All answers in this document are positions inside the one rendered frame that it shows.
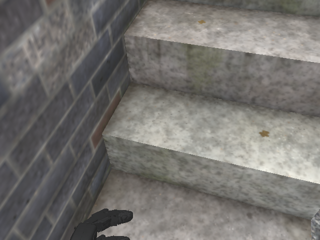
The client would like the robot left hand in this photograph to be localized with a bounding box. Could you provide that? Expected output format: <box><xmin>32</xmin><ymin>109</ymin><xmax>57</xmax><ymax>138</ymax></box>
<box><xmin>70</xmin><ymin>208</ymin><xmax>133</xmax><ymax>240</ymax></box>

